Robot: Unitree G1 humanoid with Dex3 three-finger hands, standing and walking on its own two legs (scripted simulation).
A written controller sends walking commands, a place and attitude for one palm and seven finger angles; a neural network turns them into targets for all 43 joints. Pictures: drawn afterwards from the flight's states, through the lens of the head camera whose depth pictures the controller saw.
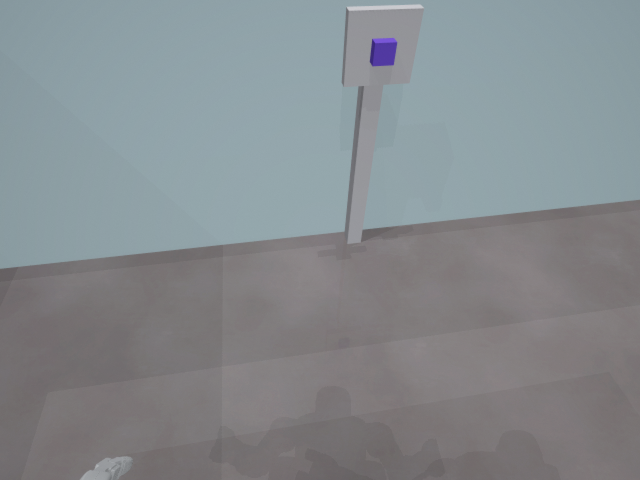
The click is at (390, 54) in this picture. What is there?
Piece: button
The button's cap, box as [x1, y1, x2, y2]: [370, 38, 396, 65]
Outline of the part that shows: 372,39 370,55 371,64 393,64 396,47 396,41 394,38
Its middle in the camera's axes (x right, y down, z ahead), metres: +0.17 -0.50 +1.04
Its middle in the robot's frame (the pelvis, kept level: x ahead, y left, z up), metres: +1.13 -0.11 +0.05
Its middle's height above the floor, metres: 0.82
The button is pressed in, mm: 0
